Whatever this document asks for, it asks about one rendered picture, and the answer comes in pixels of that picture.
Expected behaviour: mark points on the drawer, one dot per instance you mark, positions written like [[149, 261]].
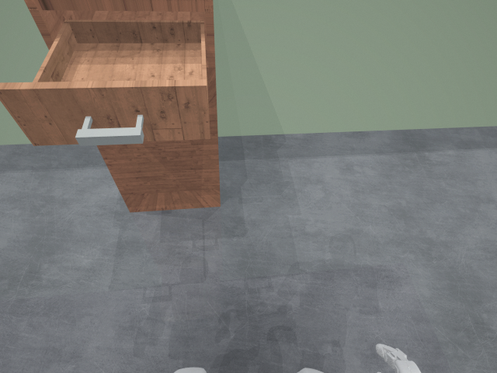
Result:
[[112, 71]]

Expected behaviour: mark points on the cabinet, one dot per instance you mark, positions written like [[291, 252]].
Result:
[[155, 175]]

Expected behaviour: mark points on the handle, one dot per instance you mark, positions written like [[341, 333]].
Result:
[[110, 136]]

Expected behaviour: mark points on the robot right hand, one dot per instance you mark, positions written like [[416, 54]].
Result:
[[396, 359]]

